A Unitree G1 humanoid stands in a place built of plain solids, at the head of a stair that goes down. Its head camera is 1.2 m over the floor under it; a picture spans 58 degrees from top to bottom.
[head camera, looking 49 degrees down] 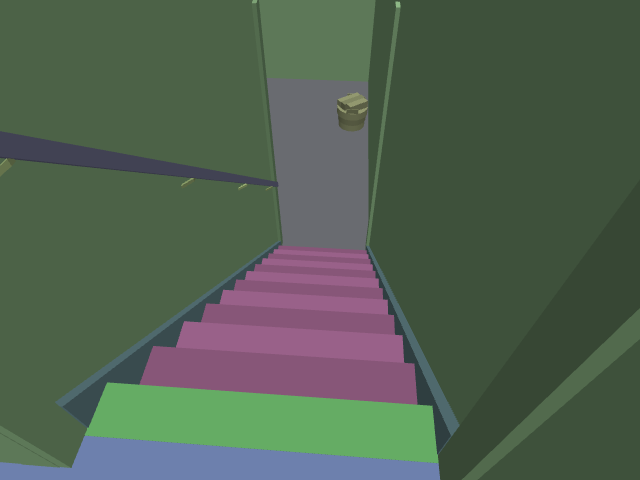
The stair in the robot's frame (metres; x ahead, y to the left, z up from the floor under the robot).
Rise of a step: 0.21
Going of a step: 0.22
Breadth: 0.92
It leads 4 degrees to the right of straight ahead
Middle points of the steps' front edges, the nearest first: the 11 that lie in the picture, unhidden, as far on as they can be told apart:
0.47 0.15 0.00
0.69 0.13 -0.21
0.91 0.12 -0.41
1.13 0.10 -0.62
1.35 0.09 -0.82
1.57 0.07 -1.03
1.79 0.05 -1.23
2.01 0.04 -1.44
2.23 0.02 -1.64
2.45 0.01 -1.85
2.67 -0.01 -2.05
